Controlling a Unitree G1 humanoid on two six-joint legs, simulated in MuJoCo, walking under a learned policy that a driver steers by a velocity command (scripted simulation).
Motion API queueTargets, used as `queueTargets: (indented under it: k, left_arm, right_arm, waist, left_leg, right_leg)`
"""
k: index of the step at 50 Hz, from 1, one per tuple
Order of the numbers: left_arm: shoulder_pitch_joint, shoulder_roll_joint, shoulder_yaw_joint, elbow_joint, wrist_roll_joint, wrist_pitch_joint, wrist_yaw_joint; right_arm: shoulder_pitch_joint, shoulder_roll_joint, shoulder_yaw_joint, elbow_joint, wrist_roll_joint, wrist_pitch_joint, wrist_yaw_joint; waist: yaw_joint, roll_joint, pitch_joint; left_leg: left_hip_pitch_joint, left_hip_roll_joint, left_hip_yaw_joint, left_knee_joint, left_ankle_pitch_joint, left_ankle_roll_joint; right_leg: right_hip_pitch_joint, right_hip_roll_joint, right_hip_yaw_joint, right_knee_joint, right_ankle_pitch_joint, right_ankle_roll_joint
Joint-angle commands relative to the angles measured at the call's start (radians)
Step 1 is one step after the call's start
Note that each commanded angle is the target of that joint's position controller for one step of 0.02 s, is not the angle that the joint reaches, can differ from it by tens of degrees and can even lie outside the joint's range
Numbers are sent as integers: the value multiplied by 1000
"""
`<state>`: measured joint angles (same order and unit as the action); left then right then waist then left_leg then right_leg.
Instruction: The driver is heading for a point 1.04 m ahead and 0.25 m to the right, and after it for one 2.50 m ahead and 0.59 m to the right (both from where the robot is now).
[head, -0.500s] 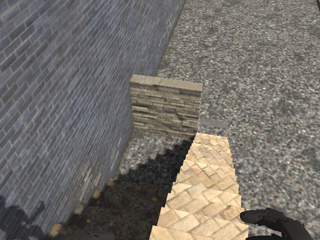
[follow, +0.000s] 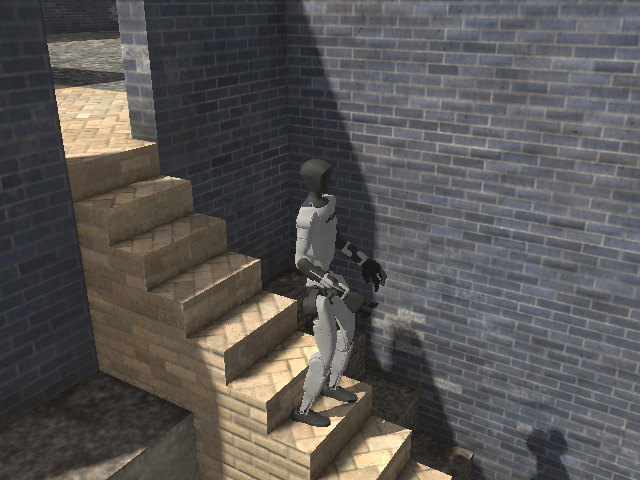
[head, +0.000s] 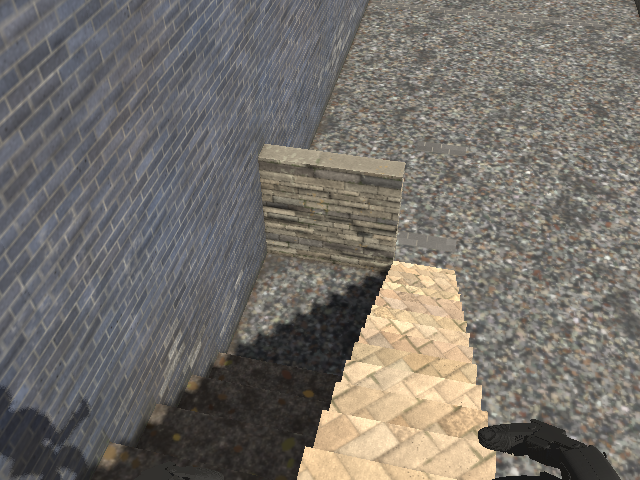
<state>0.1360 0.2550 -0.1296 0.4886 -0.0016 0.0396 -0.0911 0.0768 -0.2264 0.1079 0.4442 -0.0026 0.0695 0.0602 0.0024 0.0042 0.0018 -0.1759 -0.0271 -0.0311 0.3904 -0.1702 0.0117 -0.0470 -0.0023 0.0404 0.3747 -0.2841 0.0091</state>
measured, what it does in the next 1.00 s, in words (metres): stands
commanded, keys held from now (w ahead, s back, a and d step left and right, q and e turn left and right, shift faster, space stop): w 1.00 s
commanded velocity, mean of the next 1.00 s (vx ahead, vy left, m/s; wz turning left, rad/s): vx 0.50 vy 0.00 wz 0.00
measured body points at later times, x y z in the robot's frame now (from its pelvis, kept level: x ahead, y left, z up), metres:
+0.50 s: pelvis +0.00 +0.00 +0.00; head -0.02 +0.00 +0.45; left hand +0.20 +0.20 -0.06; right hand +0.23 -0.19 -0.04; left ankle +0.03 +0.12 -0.74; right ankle -0.05 -0.13 -0.74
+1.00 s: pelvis +0.00 +0.00 +0.00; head -0.02 +0.00 +0.45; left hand +0.20 +0.19 -0.06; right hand +0.22 -0.19 -0.04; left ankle +0.03 +0.12 -0.74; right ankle -0.05 -0.13 -0.74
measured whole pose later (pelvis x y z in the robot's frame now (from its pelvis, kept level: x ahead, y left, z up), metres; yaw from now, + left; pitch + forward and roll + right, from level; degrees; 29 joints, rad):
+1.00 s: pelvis +0.00 +0.00 +0.00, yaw -1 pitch -2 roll +0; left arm 0.14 0.25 -0.13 0.49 0.00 0.04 -0.10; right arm 0.09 -0.21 0.11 0.45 0.00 0.07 0.06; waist 0.00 0.00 0.00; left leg -0.19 -0.02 -0.04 0.40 -0.17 0.00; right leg -0.07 0.00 0.05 0.39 -0.29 0.01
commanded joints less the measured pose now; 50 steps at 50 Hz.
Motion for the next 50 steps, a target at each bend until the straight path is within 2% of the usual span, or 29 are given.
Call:
queueTargets:
  k: [1, 50]
  left_arm:
    - [-89, 87, 33, -100, -1, -19, -1]
    - [-86, 81, 36, -96, -1, -22, -5]
  right_arm:
    - [-117, -75, -26, -107, 0, -19, -1]
    - [-105, -58, -24, -101, -1, -22, -2]
  waist:
    - [0, -1, -77]
    - [-6, 0, -73]
  left_leg:
    - [102, 176, -187, -30, 198, 65]
    - [83, 173, -183, -31, 166, 60]
  right_leg:
    - [-92, -152, 122, -61, 152, -29]
    - [-101, -148, 132, -51, 142, -34]
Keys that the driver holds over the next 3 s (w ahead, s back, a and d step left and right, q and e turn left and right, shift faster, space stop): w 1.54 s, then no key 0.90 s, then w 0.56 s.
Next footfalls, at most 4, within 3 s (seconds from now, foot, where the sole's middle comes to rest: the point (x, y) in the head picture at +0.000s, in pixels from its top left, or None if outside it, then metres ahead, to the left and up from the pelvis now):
none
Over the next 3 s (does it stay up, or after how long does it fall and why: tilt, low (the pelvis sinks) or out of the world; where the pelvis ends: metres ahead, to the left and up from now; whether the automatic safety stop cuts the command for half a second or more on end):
stays up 0.03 -0.01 0.00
